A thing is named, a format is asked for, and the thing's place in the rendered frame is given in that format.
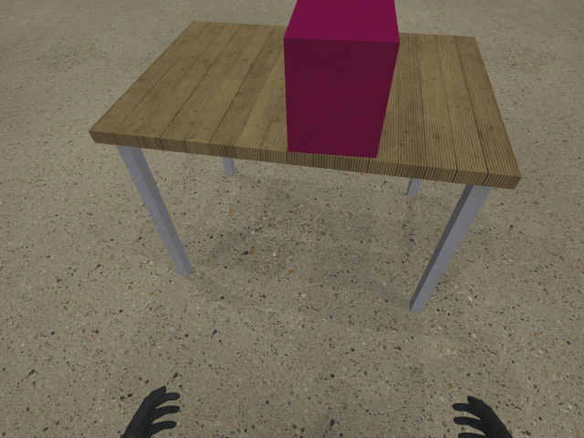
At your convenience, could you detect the left robot hand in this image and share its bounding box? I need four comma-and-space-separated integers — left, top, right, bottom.
122, 386, 181, 438

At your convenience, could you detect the table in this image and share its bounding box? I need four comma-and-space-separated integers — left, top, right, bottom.
89, 21, 522, 314

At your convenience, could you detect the carton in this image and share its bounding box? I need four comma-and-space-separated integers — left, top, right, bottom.
284, 0, 400, 158

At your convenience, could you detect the right robot hand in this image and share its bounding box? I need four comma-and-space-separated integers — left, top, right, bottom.
453, 396, 513, 438

